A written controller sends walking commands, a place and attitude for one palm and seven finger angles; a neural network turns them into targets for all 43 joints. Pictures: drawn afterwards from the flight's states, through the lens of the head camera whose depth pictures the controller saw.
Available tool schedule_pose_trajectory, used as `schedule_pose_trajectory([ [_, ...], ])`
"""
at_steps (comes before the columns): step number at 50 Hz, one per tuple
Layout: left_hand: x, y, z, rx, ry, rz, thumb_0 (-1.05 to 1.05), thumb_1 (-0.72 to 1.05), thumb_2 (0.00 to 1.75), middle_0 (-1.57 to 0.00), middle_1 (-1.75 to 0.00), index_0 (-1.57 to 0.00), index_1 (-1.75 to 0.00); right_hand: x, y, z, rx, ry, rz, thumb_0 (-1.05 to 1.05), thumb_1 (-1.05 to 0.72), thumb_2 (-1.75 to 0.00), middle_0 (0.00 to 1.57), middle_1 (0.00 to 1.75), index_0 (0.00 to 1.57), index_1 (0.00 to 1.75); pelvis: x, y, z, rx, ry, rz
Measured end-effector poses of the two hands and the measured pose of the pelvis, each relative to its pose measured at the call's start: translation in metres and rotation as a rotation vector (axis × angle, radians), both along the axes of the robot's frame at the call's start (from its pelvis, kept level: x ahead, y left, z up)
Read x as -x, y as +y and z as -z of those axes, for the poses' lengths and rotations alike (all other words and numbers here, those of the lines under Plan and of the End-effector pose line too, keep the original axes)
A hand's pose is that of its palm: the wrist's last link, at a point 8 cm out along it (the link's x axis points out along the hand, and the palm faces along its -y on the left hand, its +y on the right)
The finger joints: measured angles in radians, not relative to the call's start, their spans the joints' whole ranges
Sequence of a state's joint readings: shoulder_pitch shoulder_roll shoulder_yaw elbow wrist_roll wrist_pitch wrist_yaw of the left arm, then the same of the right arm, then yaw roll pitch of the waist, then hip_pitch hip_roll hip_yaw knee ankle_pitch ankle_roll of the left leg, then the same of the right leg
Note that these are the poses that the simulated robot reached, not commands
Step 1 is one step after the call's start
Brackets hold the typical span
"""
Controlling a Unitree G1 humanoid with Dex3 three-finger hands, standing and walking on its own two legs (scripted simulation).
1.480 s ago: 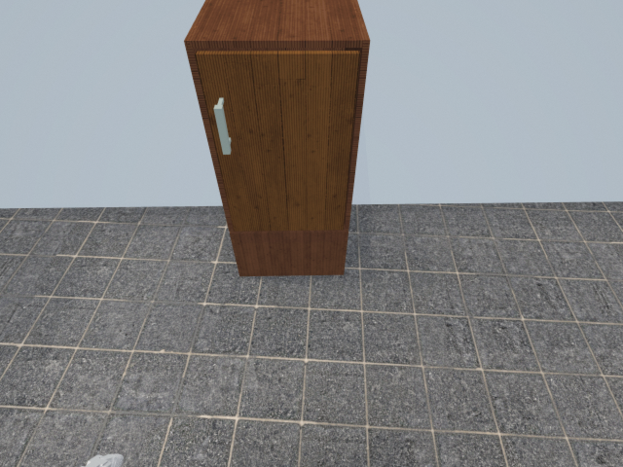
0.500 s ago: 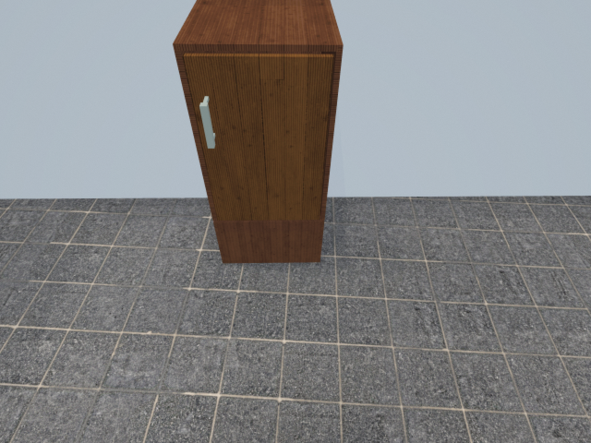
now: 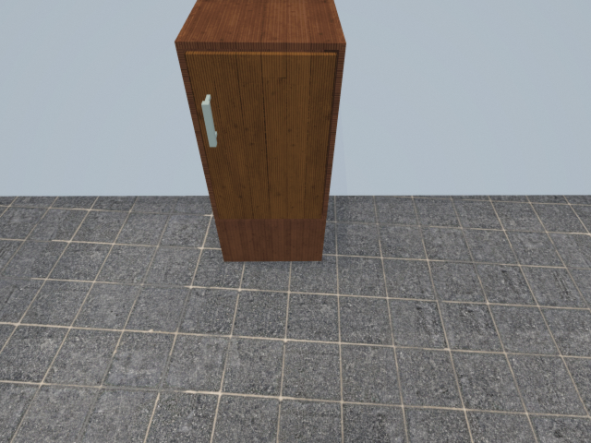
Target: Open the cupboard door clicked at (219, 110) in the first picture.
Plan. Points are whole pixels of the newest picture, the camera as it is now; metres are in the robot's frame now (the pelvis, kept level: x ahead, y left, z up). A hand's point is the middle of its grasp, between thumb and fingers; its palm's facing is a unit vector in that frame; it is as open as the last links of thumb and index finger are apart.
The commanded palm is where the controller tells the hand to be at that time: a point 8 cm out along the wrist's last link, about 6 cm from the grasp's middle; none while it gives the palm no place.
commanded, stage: take the last steps up to it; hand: left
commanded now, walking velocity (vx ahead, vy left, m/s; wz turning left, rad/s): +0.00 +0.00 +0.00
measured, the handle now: (210, 121) +0.90 +0.29 -0.06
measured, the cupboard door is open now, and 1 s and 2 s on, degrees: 0 0 0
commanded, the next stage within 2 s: come to a stop and stand still in 1.10 s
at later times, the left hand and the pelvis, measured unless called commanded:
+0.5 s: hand out of the picture +0.05 +0.22 -0.19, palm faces +0.02 -0.99 -0.15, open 7.4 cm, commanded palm none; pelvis +0.07 +0.04 -0.01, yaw +1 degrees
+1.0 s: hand (202, 351) +0.31 +0.19 -0.18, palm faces +0.11 -0.97 -0.20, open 7.2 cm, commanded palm none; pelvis +0.25 +0.01 -0.01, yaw +4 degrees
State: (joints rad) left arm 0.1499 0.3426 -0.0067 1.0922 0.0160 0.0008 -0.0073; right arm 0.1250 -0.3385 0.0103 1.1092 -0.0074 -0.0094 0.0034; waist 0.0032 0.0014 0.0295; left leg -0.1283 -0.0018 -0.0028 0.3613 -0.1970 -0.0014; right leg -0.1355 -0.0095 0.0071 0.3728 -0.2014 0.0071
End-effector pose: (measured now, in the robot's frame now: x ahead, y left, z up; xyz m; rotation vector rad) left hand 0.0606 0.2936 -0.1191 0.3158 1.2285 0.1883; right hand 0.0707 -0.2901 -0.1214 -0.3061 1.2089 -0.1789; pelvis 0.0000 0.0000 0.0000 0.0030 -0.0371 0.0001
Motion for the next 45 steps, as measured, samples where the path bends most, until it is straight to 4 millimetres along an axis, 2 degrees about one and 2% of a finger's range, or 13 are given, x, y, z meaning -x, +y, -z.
schedule_pose_trajectory([
  [7, 0.001, -0.001, 0.001, -0.001, 0.006, -0.007, 0.01, 0.91, 0.89, -0.2, -0.3, -0.2, -0.3, 0.0, 0.001, 0.001, -0.002, 0.01, -0.001, 0.0, -0.9, -0.9, 0.2, 0.3, 0.2, 0.3, -0.002, 0.0, 0.0, 0.001, 0.003, -0.003],
  [11, 0.006, -0.01, 0.009, 0.026, 0.021, -0.025, 0.01, 0.91, 0.89, -0.2, -0.3, -0.2, -0.3, 0.005, 0.012, 0.009, -0.021, 0.039, -0.001, 0.0, -0.9, -0.9, 0.2, 0.3, 0.2, 0.3, -0.01, 0.001, 0.003, 0.009, 0.008, -0.007],
  [15, 0.021, -0.019, 0.025, 0.088, 0.052, -0.073, 0.0, 0.91, 0.89, -0.2, -0.3, -0.2, -0.3, 0.015, 0.034, 0.017, -0.044, 0.098, 0.0, 0.0, -0.91, -0.9, 0.2, 0.3, 0.2, 0.3, -0.024, 0.01, 0.008, 0.025, 0.016, -0.029],
  [20, 0.042, -0.023, 0.046, 0.158, 0.162, -0.123, 0.0, 0.91, 0.89, -0.2, -0.3, -0.2, -0.3, 0.027, 0.07, 0.025, -0.074, 0.144, 0.042, 0.0, -0.91, -0.9, 0.2, 0.3, 0.2, 0.3, -0.049, 0.03, 0.016, 0.015, 0.013, -0.024],
  [23, 0.035, -0.026, 0.045, 0.178, 0.223, -0.11, 0.01, 0.91, 0.89, -0.2, -0.3, -0.2, -0.3, 0.042, 0.092, 0.024, -0.1, 0.178, 0.1, 0.0, -0.91, -0.9, 0.2, 0.3, 0.2, 0.3, -0.064, 0.036, 0.013, 0.014, 0.016, -0.016],
  [26, 0.008, -0.029, 0.041, 0.196, 0.206, -0.102, 0.01, 0.91, 0.89, -0.2, -0.3, -0.2, -0.3, 0.062, 0.113, 0.018, -0.129, 0.258, 0.143, 0.0, -0.91, -0.9, 0.2, 0.3, 0.2, 0.3, -0.08, 0.038, 0.007, 0.013, 0.018, -0.023],
  [30, -0.047, -0.032, 0.036, 0.197, 0.135, -0.09, 0.01, 0.92, 0.89, -0.2, -0.3, -0.2, -0.3, 0.08, 0.133, 0.012, -0.167, 0.377, 0.189, 0.0, -0.9, -0.9, 0.2, 0.3, 0.2, 0.3, -0.104, 0.037, 0.005, 0.01, 0.021, -0.031],
  [35, -0.128, -0.032, 0.033, 0.168, 0.045, -0.051, 0.02, 0.94, 0.89, -0.2, -0.3, -0.2, -0.29, 0.077, 0.141, 0.013, -0.205, 0.473, 0.238, 0.0, -0.9, -0.9, 0.2, 0.3, 0.2, 0.3, -0.14, 0.03, 0.01, 0.001, 0.018, -0.028],
  [38, -0.184, -0.04, 0.033, 0.154, -0.02, -0.019, 0.01, 0.94, 0.89, -0.2, -0.3, -0.2, -0.29, 0.059, 0.135, 0.021, -0.218, 0.504, 0.254, 0.0, -0.9, -0.9, 0.2, 0.3, 0.2, 0.3, -0.168, 0.022, 0.018, 0.0, 0.015, -0.026],
  [41, -0.229, -0.049, 0.039, 0.139, -0.12, -0.014, 0.01, 0.93, 0.89, -0.2, -0.3, -0.2, -0.29, 0.027, 0.119, 0.037, -0.222, 0.512, 0.242, 0.0, -0.9, -0.9, 0.2, 0.3, 0.2, 0.3, -0.197, 0.01, 0.032, -0.004, 0.009, -0.045],
  [43, -0.241, -0.054, 0.037, 0.143, -0.155, -0.039, 0.01, 0.92, 0.89, -0.2, -0.3, -0.2, -0.29, -0.008, 0.105, 0.044, -0.207, 0.471, 0.213, 0.0, -0.9, -0.9, 0.2, 0.3, 0.2, 0.3, -0.21, 0.007, 0.032, 0.012, -0.004, -0.06],
  [45, -0.243, -0.057, 0.035, 0.149, -0.148, -0.064, 0.0, 0.92, 0.89, -0.2, -0.3, -0.2, -0.29, -0.055, 0.091, 0.046, -0.185, 0.394, 0.175, 0.0, -0.9, -0.9, 0.2, 0.3, 0.2, 0.3, -0.222, 0.006, 0.027, 0.023, -0.009, -0.068],
])
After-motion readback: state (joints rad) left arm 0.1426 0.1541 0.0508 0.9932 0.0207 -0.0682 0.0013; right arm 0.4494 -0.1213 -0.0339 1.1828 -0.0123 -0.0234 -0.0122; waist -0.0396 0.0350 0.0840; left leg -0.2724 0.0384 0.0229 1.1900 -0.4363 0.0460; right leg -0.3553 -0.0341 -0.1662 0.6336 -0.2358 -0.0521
